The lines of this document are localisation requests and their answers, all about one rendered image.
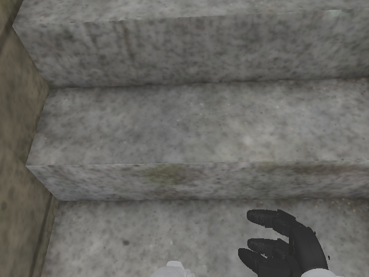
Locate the right robot hand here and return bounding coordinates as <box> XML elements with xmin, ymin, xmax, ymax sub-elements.
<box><xmin>238</xmin><ymin>209</ymin><xmax>330</xmax><ymax>277</ymax></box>

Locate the left robot shin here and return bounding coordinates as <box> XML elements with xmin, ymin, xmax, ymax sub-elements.
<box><xmin>167</xmin><ymin>261</ymin><xmax>185</xmax><ymax>271</ymax></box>

